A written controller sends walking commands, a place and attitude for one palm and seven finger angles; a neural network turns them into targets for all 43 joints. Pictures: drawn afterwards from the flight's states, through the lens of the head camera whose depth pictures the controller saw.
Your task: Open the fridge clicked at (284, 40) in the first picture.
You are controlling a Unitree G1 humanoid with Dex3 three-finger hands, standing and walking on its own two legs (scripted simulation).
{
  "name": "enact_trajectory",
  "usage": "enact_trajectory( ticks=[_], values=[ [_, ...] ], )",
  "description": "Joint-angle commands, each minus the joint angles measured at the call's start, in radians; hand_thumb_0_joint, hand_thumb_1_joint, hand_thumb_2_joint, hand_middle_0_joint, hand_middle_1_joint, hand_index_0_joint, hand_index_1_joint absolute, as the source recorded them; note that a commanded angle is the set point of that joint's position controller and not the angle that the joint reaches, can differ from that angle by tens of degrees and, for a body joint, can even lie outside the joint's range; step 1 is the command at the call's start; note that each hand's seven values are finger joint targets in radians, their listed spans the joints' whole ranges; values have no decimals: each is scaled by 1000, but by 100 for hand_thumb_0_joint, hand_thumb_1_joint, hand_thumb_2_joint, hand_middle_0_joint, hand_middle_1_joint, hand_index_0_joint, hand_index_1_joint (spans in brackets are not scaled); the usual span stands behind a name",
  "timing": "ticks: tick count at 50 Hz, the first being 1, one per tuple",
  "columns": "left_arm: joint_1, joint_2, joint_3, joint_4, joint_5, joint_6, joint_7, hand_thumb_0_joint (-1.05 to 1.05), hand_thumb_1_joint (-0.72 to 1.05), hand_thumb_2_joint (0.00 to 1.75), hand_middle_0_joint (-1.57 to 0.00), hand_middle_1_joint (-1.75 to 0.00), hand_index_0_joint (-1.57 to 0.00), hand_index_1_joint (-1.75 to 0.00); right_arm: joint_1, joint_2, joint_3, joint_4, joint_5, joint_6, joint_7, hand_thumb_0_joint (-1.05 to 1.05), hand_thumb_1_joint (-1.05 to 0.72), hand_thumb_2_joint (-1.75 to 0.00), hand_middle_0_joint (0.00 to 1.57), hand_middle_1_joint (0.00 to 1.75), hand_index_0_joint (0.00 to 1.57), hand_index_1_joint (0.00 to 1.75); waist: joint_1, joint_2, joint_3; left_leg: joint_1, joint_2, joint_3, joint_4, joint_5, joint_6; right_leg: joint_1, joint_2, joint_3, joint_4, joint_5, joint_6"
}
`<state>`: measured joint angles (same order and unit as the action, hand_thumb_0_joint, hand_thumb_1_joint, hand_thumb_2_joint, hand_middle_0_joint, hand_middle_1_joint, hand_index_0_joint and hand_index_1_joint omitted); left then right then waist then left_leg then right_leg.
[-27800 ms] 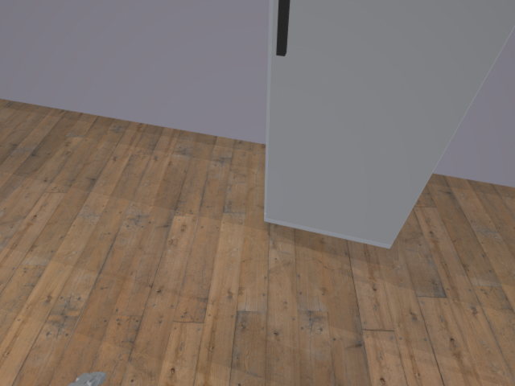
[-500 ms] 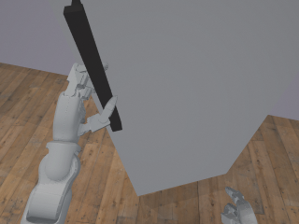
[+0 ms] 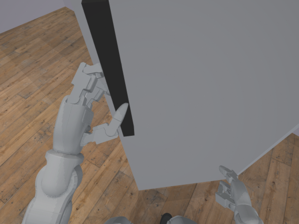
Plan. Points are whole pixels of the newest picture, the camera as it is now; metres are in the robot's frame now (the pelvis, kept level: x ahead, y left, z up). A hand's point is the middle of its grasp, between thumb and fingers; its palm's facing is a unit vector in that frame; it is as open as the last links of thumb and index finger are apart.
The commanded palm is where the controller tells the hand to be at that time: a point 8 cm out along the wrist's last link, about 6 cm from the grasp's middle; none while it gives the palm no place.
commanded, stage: walk backward, drawing the door open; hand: left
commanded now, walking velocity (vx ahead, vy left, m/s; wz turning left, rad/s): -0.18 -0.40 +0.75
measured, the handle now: (118, 80) +0.32 +0.06 +0.25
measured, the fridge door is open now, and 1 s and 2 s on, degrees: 49 84 72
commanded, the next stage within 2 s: stop walking and hold the door back in 0.80 s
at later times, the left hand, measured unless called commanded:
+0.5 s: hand (154, 220) +0.12 +0.00 +0.21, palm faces +0.36 -0.89 -0.26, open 8.4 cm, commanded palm +0.07 +0.04 +0.21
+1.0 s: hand out of the picture -0.01 -0.12 +0.21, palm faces +0.69 -0.67 -0.27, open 8.4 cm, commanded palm -0.04 -0.06 +0.19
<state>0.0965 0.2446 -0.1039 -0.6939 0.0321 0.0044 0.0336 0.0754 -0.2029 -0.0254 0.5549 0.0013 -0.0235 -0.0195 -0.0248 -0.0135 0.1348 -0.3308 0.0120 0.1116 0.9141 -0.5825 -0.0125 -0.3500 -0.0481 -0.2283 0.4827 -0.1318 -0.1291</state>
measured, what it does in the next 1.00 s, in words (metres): steps to the right, turning left: left foot, then right foot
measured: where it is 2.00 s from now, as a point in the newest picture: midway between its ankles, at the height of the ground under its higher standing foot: outside the picture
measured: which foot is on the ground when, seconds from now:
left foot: up 0.00-0.04, down 0.06-0.30, up 0.32-0.56, down 0.58-0.88, up 0.90-1.00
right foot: down 0.00-0.06, up 0.08-0.28, down 0.30-0.56, up 0.58-0.88, down 0.90-1.00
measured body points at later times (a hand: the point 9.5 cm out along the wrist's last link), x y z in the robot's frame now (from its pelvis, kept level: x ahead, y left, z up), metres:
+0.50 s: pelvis -0.07 -0.20 +0.00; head -0.04 -0.19 +0.44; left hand +0.10 +0.04 +0.23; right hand +0.18 -0.37 -0.08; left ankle -0.13 -0.11 -0.68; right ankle +0.04 -0.27 -0.73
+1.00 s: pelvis -0.11 -0.40 +0.00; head -0.10 -0.39 +0.45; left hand -0.05 -0.09 +0.22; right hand +0.17 -0.48 -0.09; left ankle -0.17 -0.26 -0.66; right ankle +0.01 -0.48 -0.73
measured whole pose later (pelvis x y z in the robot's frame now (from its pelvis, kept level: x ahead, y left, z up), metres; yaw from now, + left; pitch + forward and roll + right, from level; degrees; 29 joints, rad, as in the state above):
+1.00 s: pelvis -0.11 -0.40 +0.00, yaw +33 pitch -3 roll +0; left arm 0.25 0.32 0.16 -0.63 -0.06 -0.09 0.08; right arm 0.11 -0.19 -0.02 0.65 0.01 -0.07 -0.04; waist 0.03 0.01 0.08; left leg -0.54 0.03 -0.06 1.15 -0.49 -0.04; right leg -0.29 -0.05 -0.06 0.54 -0.20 0.02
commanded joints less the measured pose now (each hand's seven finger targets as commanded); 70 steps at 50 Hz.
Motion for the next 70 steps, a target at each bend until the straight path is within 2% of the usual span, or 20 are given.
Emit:
enact_trajectory(
  ticks=[1, 3, 5, 8, 12, 14, 16, 19, 26, 28, 30, 35, 41, 44, 46, 49, 58, 62, 65, 70],
  values=[
    [-170, 2, 36, -283, -38, -131, 23, 0, 90, 90, -45, -140, -45, -140, 17, -54, -15, -144, 3, -58, -2, 0, -90, -90, 20, 30, 20, 30, -21, -110, -358, 248, 42, 4, -518, 183, 34, 130, -94, 87, -56, 51, 123],
    [-209, 5, 27, -245, -26, -166, 21, 0, 90, 90, -45, -140, -45, -140, -39, -108, -33, -193, -20, -67, -4, 0, -90, -90, 20, 30, 20, 30, -21, 286, -260, 301, 521, -639, -667, 695, 213, -213, -1, 179, 447, -281, 209],
    [-133, -1, 67, -116, -8, -164, 21, 0, 90, 90, -45, -140, -45, -140, -79, -171, -56, -199, -10, -43, -6, 0, -90, -90, 20, 30, 20, 30, 5, 102, -249, 229, 633, -702, -664, 913, 270, -251, 14, 313, 727, -331, 166],
    [-157, 1, 83, -238, -37, -165, 3, 0, 90, 90, -45, -140, -45, -140, -99, -122, -46, -143, 3, -81, 14, 0, -90, -90, 20, 30, 20, 30, 39, 182, -180, 181, 372, -268, -535, 851, 136, -142, -9, 289, 459, -247, 166],
    [-154, 4, 108, -221, -67, -151, 29, 0, 90, 90, -45, -140, -45, -140, -69, -105, -43, -154, 30, -83, 26, 0, -90, -90, 20, 30, 20, 30, 39, 205, -284, 175, 246, -189, -459, 653, 68, 167, 74, 170, 72, -167, 178],
    [-137, 85, 186, -245, -63, -161, 46, 0, 90, 90, -45, -140, -45, -140, -57, -66, -37, -156, 44, -84, 24, 0, -90, -90, 20, 30, 20, 30, 37, -86, -309, 140, 85, -113, -248, 374, 13, 235, -7, 191, -151, 36, 179],
    [-2, 191, 303, -268, -66, -151, 68, 0, 90, 90, -45, -140, -45, -140, -104, -23, -19, -170, 28, -94, 13, 0, -90, -90, 20, 30, 20, 30, 74, -452, -316, -73, -44, -137, 209, -83, 3, 146, -298, 462, -194, 255, 10],
    [-19, 170, 314, -339, -72, -173, 61, 0, 90, 90, -45, -140, -45, -140, -103, -36, -18, -132, 15, -81, -4, 0, -90, -90, 20, 30, 20, 30, 43, -262, -326, -104, 8, -129, 411, 11, -14, 150, -254, 358, -154, 78, -20],
    [72, 106, 255, -287, -89, -154, 70, 0, 90, 90, -45, -140, -45, -140, -8, -66, -11, -139, -6, -49, -22, 0, -90, -90, 20, 30, 20, 30, 15, -101, -340, 132, 16, -30, -378, 171, 14, 152, -178, 186, -42, 64, 33],
    [-1, 113, 236, -301, -76, -173, 56, 0, 90, 90, -45, -140, -45, -140, 2, -130, -34, -172, -9, -65, -27, 0, -90, -90, 20, 30, 20, 30, 1, 258, -259, 329, 343, -495, -612, 619, 96, -231, -23, 124, 296, -200, 133],
    [6, 137, 254, -208, -39, -197, 46, 0, 90, 90, -45, -140, -45, -140, -7, -136, -38, -147, -20, -79, -22, 0, -90, -90, 20, 30, 20, 30, 24, 167, -260, 346, 560, -726, -627, 1043, 215, -318, 13, 263, 580, -357, 168],
    [64, 104, 258, -254, -62, -178, 31, 0, 90, 90, -45, -140, -45, -140, -31, -122, -49, -92, -7, -109, -3, 0, -90, -90, 20, 30, 20, 30, 43, 226, -197, 192, 308, -328, -573, 772, 102, -137, 32, 259, 429, -195, 181],
    [81, 120, 294, -248, -86, -183, 55, 0, 90, 90, -45, -140, -45, -140, -50, -110, -46, -103, 10, -120, -6, 0, -90, -90, 20, 30, 20, 30, 36, 259, -221, 29, 227, -344, -606, 298, 83, 166, 116, 176, 58, -240, 198],
    [87, 250, 406, -291, -78, -181, 77, 0, 90, 90, -45, -140, -45, -140, -48, -37, -34, -105, 13, -119, -6, 0, -90, -90, 20, 30, 20, 30, 42, -290, -248, -69, -35, -65, -82, 66, -32, 175, -178, 350, -249, -92, 90],
    [87, 239, 432, -144, -77, -158, 109, 0, 90, 90, -45, -140, -45, -140, -55, -34, -14, -81, -1, -124, -22, 0, -90, -90, 20, 30, 20, 30, 52, -258, -268, -196, -8, -143, 345, -57, -11, 120, -362, 472, -220, 169, -40],
    [-204, 233, 430, 45, -73, -134, 111, 0, 90, 90, -45, -140, -45, -140, -55, -72, -20, -45, 7, -92, -50, 0, -90, -90, 20, 30, 20, 30, 15, -190, -266, -236, 32, -160, 461, 127, -29, 116, -304, 448, -193, -13, 9],
    [-667, 204, 267, 435, -75, -151, 110, 0, 90, 90, -45, -140, -45, -140, -9, -138, -15, -28, 13, -18, -73, 0, -90, -90, 20, 30, 20, 30, 36, -209, -274, 152, -39, -17, -368, 61, 49, 11, -275, 391, -298, -476, 72],
    [-990, 191, 224, 603, -73, -152, 105, 0, 90, 90, -45, -140, -45, -140, -14, -173, -7, -25, 26, -13, -73, 0, -90, -90, 20, 30, 20, 30, 9, 369, -200, 93, 342, -498, -759, -65, 260, -189, 65, 123, 565, -331, 167],
    [-1110, 301, 287, 827, -53, -153, 84, 0, 90, 90, -45, -140, -45, -140, 19, -195, -28, 11, 50, -9, -61, 0, -90, -90, 20, 30, 20, 30, 48, 87, -275, 31, 321, -391, -677, -55, 234, -132, 10, 233, 562, -268, 164],
    [-1256, 245, 230, 1098, -79, -119, 68, 0, 90, 90, -45, -140, -45, -140, 32, -178, 1, 30, 49, -21, -84, 0, -90, -90, 20, 30, 20, 30, 68, 151, -276, -109, 135, -160, -439, -84, 102, 277, 44, 154, 53, -313, 129]
  ],
)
